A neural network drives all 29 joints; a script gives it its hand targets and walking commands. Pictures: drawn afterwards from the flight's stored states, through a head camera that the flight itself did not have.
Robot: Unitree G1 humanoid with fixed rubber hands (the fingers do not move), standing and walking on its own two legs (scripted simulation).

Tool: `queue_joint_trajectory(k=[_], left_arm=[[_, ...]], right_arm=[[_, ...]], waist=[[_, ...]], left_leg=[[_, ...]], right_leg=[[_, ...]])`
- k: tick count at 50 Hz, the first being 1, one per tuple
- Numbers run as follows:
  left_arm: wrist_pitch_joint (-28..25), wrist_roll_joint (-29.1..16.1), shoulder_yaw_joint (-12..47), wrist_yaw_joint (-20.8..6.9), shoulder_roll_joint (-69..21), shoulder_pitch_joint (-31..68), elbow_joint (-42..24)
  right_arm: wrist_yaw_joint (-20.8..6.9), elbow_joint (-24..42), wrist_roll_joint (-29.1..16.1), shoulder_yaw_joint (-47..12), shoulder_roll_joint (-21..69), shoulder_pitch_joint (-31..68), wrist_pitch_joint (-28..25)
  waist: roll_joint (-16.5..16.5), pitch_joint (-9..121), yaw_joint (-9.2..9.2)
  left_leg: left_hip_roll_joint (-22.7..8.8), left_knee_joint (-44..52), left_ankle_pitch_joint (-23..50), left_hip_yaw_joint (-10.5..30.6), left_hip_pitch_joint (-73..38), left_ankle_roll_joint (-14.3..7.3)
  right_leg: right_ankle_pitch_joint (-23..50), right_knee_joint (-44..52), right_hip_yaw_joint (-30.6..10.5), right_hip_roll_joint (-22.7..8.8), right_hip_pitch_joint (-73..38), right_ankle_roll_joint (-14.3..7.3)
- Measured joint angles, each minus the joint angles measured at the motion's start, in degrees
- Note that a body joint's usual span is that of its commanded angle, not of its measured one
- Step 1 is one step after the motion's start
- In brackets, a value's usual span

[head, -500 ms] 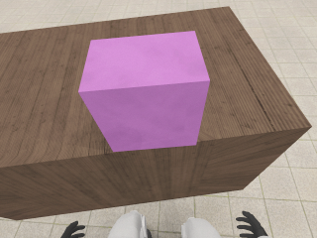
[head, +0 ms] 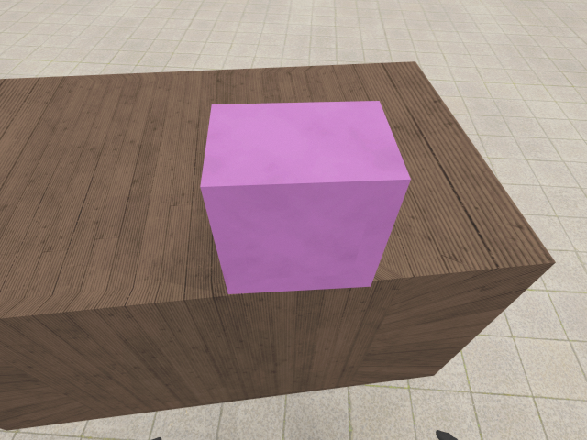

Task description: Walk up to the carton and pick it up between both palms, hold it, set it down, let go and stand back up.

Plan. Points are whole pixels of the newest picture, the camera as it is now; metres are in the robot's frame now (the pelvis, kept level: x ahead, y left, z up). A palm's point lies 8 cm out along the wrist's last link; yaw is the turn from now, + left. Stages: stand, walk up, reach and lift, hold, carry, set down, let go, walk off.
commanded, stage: walk up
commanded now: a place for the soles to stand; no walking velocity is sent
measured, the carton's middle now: (298, 204) +0.43 -0.01 +0.06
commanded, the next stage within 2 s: none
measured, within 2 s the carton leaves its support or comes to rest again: neither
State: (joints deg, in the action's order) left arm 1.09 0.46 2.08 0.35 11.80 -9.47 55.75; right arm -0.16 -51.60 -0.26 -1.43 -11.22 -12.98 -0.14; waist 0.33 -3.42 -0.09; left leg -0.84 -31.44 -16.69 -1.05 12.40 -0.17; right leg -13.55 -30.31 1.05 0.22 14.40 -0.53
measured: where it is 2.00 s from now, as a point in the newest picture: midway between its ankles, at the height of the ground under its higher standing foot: outside the picture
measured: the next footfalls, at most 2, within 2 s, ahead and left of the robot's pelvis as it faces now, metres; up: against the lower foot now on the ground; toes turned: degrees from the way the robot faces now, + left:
right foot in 1.30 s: +0.00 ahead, -0.15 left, +0.00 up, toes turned +3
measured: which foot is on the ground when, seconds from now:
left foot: down 0.00-1.00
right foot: down 0.00-1.00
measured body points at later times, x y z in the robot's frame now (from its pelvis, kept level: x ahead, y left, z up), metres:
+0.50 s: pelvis -0.02 -0.01 +0.00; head -0.02 -0.02 +0.45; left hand +0.00 +0.24 -0.15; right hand +0.01 -0.26 -0.15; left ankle +0.00 +0.12 -0.73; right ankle +0.03 -0.11 -0.73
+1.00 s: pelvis -0.03 -0.02 -0.01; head -0.01 -0.02 +0.44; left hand +0.02 +0.26 -0.15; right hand +0.05 -0.28 -0.15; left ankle +0.01 +0.12 -0.73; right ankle +0.03 -0.11 -0.73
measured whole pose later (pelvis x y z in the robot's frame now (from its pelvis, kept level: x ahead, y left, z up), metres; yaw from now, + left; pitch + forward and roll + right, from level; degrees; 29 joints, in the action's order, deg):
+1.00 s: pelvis -0.03 -0.02 -0.01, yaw +5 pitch -2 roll -1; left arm 3.7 -0.2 0.4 0.9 15.2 -8.9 56.7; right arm 2.1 -53.3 0.2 -0.4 -15.9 -13.1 0.6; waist -1.9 -4.9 -0.3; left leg 0.0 -38.5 -16.1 4.9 20.6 0.4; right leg -14.0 -35.2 7.0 -0.6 19.3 -2.3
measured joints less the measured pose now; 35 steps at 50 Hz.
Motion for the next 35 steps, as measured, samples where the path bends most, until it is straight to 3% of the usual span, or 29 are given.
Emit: queue_joint_trajectory(k=[13,35], left_arm=[[-0.43,-0.67,0.00,0.14,1.55,-4.63,5.69],[-0.21,-0.70,0.44,0.33,1.62,-3.09,5.00]], right_arm=[[0.71,-5.21,0.05,-0.13,-2.26,-1.03,0.09],[1.09,-7.49,0.16,-0.92,-2.27,-3.80,-0.34]], waist=[[-1.41,0.97,0.41],[-1.05,1.65,-0.35]], left_leg=[[0.09,2.44,2.73,1.15,0.16,0.41],[0.65,1.75,3.48,3.35,2.53,0.91]], right_leg=[[2.27,2.46,1.16,-0.08,-0.28,-0.56],[2.06,1.55,3.30,-0.69,1.35,-1.01]])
